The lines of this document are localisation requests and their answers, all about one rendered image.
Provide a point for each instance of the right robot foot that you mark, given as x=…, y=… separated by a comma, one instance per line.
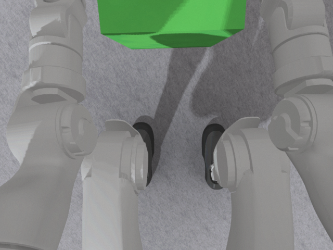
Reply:
x=210, y=138

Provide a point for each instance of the robot right upper arm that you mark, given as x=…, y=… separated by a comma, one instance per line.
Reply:
x=302, y=126

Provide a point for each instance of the robot left upper arm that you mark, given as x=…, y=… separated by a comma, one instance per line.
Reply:
x=49, y=141

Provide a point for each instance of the carton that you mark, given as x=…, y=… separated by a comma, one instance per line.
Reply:
x=147, y=24

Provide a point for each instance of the robot left forearm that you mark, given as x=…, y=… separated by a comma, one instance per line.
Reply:
x=55, y=54

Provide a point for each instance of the robot right forearm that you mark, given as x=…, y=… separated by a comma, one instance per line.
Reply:
x=300, y=46

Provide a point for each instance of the right robot shin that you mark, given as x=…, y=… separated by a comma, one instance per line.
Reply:
x=246, y=122

